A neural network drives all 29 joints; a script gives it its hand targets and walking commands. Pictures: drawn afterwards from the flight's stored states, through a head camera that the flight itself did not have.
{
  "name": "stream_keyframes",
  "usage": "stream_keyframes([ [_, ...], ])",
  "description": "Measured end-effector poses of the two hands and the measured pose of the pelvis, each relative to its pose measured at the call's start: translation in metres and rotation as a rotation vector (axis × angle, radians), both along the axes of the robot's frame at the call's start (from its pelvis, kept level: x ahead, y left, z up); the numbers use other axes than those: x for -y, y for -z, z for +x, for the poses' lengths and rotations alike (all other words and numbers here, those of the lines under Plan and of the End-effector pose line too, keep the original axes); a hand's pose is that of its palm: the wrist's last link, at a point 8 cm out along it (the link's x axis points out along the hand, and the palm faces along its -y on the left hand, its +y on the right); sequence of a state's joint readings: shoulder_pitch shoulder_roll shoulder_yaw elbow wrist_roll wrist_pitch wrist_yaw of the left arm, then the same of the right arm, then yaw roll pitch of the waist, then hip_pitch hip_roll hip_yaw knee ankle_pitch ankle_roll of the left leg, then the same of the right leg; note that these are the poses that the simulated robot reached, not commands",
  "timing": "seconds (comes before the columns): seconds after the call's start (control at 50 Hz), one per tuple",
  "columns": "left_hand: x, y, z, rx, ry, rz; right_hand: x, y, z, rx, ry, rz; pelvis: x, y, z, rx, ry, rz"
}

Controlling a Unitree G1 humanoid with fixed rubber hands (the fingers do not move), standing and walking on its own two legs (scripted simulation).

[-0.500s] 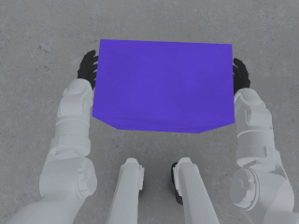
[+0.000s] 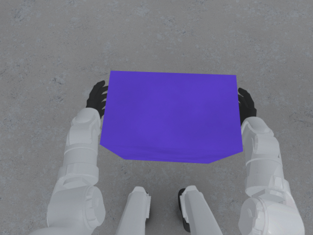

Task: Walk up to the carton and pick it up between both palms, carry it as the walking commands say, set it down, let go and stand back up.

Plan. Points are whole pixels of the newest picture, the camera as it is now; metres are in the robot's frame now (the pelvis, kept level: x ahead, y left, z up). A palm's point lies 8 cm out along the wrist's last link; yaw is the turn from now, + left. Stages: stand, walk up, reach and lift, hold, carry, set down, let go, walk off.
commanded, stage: reach and lift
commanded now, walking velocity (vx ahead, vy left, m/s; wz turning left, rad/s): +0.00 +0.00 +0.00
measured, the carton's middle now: (168, 125) +0.40 -0.01 -0.12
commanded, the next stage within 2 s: none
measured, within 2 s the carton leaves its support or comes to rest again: neither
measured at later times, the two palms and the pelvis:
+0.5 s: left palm (82, 107) +0.40 +0.19 +0.02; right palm (264, 118) +0.37 -0.21 +0.02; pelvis +0.03 +0.00 +0.06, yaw +1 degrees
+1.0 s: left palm (63, 106) +0.38 +0.19 +0.10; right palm (287, 117) +0.35 -0.20 +0.10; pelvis +0.04 +0.00 +0.10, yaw +1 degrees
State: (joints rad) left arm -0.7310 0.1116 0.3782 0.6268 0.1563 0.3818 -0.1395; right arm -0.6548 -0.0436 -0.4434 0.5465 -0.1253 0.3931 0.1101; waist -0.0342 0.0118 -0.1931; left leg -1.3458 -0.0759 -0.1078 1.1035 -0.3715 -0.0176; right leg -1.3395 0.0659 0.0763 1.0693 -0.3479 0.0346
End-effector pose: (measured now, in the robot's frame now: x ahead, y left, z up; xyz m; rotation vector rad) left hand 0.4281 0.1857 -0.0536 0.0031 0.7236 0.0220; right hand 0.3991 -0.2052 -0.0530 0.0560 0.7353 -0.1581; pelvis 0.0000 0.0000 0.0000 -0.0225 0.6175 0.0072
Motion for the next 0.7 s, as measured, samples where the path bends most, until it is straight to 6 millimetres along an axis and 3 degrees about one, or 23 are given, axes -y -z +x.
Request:
stream_keyframes([
  [0.36,0.002,-0.057,-0.014,-0.009,0.024,0.004,0.002,-0.057,-0.016,-0.010,-0.014,-0.011,-0.002,-0.049,0.022,0.129,-0.008,0.006],
  [0.7,-0.003,-0.108,-0.037,0.001,0.023,0.013,-0.002,-0.106,-0.036,0.000,-0.017,-0.005,-0.004,-0.082,0.033,0.291,-0.012,0.011],
])
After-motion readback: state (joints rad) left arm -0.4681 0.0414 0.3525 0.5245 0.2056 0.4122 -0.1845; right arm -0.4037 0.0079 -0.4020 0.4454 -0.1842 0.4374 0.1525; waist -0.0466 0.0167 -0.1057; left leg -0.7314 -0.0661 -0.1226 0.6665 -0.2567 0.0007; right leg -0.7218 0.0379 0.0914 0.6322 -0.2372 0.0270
